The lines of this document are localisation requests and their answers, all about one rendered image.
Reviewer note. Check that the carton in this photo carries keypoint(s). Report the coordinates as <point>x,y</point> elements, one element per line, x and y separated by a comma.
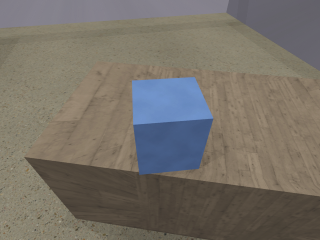
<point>171,122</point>

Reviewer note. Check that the pedestal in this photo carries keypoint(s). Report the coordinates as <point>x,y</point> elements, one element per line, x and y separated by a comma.
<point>259,176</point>

